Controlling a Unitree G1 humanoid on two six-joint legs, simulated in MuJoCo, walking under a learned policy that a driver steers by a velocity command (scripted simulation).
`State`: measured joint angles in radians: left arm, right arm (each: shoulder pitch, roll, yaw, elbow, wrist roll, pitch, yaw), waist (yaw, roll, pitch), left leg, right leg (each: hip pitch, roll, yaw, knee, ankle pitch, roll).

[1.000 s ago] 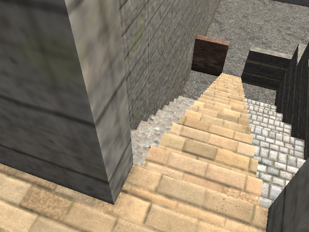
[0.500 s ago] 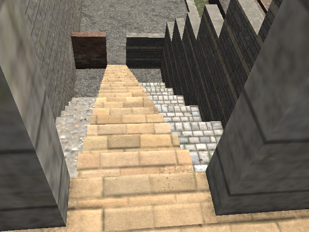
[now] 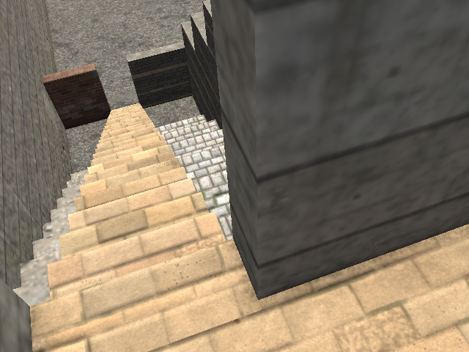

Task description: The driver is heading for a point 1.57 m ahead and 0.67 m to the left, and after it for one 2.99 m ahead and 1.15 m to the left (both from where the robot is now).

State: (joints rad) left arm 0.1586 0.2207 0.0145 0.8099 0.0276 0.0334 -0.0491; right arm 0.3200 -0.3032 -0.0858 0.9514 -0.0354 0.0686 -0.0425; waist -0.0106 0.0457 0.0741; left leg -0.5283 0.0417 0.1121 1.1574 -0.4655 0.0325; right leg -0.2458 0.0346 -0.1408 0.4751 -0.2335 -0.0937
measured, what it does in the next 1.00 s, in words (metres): steps to the right, turning left: left foot, then right foot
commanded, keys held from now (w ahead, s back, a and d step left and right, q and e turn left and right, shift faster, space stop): w+q+shift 0.84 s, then w+shift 0.14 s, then w+e+shift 0.02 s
